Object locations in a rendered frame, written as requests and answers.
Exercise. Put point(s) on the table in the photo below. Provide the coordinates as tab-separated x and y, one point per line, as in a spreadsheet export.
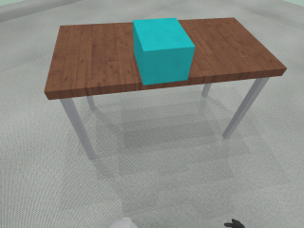
99	59

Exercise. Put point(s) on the right robot hand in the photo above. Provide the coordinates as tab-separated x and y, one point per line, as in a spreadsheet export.
235	224

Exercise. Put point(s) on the carton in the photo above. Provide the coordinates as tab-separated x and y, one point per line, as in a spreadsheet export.
163	50

